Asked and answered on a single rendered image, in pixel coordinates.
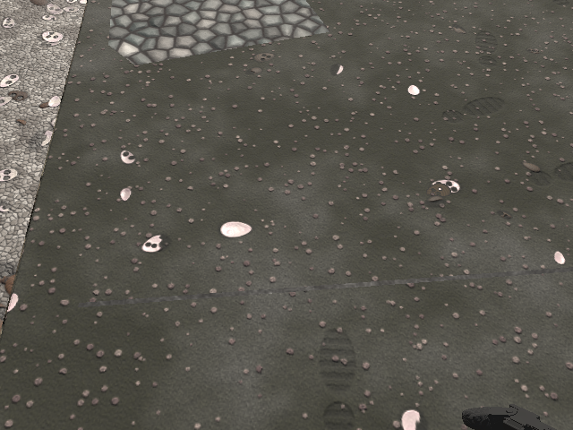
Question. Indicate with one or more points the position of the right robot hand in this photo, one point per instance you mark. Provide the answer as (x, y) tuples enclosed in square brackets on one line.
[(499, 418)]

